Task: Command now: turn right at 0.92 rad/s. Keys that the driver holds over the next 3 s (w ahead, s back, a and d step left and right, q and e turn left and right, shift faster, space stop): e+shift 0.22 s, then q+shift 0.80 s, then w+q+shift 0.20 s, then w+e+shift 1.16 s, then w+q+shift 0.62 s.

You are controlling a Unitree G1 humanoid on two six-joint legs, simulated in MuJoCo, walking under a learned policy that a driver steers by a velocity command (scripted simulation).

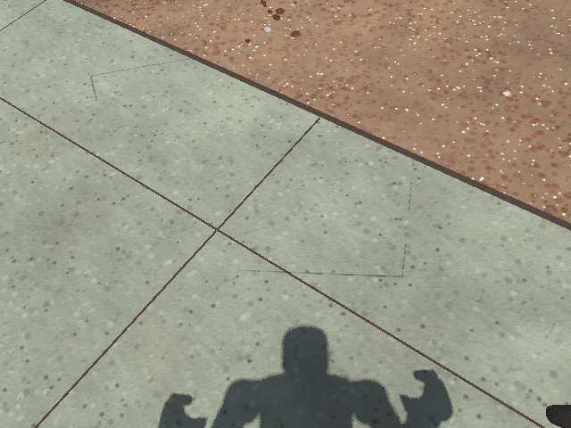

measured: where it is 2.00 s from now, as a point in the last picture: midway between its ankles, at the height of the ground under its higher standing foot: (229, 374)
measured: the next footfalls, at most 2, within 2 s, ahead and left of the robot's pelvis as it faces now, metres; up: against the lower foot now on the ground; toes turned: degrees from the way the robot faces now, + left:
left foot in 0.32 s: +0.14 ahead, +0.12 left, +0.00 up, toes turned -23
right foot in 0.56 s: +0.04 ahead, -0.08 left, +0.00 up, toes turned -2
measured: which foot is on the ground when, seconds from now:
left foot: up 0.00-0.30, down 0.32-0.62, up 0.64-0.94, down 0.96-1.00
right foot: down 0.00-0.32, up 0.34-0.54, down 0.56-0.96, up 0.98-1.00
